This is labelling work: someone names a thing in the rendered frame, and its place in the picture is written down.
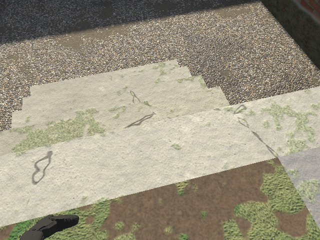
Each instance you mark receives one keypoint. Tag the robot left hand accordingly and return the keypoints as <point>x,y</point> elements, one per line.
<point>49,225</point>

